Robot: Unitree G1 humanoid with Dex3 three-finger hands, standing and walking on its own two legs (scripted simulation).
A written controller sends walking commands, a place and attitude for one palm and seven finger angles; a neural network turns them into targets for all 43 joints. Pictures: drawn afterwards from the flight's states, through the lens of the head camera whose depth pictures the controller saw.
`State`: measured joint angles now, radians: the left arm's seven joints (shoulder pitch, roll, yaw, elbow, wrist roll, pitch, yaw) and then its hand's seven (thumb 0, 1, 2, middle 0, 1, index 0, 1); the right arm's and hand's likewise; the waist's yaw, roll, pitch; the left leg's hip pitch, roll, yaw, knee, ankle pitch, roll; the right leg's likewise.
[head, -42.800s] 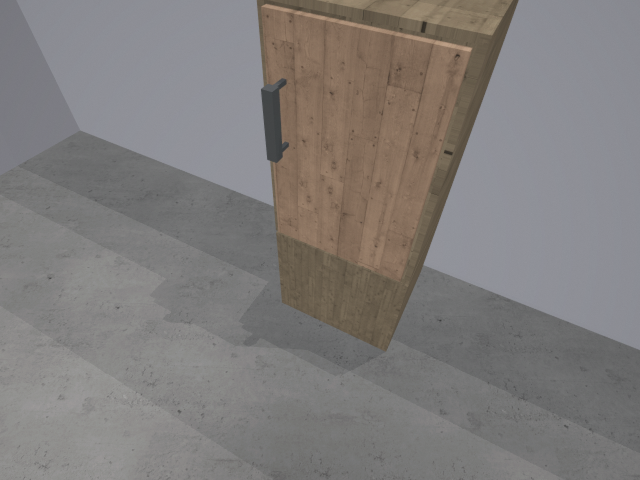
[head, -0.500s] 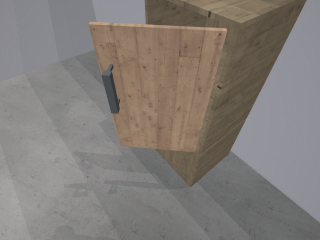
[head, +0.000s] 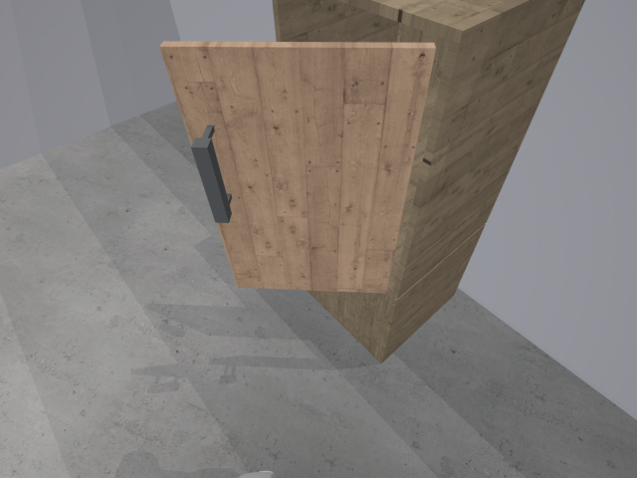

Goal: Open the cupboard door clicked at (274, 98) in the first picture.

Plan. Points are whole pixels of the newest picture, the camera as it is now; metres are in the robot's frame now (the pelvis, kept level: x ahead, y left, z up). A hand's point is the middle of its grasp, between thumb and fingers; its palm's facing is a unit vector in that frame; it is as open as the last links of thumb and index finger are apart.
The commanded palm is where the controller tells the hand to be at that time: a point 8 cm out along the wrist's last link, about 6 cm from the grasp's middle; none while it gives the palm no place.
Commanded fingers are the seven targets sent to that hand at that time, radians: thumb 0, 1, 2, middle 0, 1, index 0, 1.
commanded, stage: come to a stop and stand still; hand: left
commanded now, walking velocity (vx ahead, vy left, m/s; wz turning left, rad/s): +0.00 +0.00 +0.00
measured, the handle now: (216, 175) +0.57 +0.22 +0.05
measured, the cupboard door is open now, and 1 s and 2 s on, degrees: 45 45 45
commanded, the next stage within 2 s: look again from close up in 0.50 s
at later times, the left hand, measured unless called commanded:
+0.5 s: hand out of the picture -0.06 +0.15 -0.17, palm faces +0.06 -0.99 -0.14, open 7.3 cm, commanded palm none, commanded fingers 0.00 0.90 0.90 -0.20 -0.30 -0.20 -0.30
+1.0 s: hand out of the picture +0.04 +0.25 -0.16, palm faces +0.03 -0.97 -0.24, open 7.4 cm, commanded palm none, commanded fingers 0.00 0.90 0.90 -0.20 -0.30 -0.20 -0.30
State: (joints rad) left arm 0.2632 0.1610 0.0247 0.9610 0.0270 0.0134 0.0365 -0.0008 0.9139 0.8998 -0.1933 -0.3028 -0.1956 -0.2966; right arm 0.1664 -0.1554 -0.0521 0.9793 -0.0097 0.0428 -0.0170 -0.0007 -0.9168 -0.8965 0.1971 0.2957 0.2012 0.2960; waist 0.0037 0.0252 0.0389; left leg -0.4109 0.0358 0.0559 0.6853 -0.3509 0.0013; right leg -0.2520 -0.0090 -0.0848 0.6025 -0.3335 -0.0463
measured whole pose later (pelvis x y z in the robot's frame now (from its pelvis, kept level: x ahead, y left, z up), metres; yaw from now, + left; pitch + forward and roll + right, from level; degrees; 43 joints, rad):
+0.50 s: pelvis -0.03 +0.00 +0.01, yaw +0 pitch -1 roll +0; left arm 0.36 0.13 0.00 1.11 0.01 0.01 0.02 0.00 0.92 0.90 -0.19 -0.30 -0.20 -0.30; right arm 0.37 -0.10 0.01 1.13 -0.01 0.01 -0.02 0.00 -0.91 -0.90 0.19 0.30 0.20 0.30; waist 0.00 -0.02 0.01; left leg -0.24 0.03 0.03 0.44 -0.17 -0.01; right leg -0.21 0.01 -0.10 0.43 -0.20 -0.05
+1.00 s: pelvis -0.02 +0.05 +0.01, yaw +0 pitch -2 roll -1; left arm 0.27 0.22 0.02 0.96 0.02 -0.01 0.03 0.00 0.91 0.90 -0.19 -0.30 -0.20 -0.30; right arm 0.28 -0.18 -0.02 0.98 -0.02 -0.02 -0.01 0.00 -0.91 -0.90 0.20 0.30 0.20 0.30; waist -0.01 -0.01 -0.02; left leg -0.26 -0.02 0.07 0.52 -0.24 0.06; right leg -0.22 -0.04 -0.06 0.50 -0.24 0.02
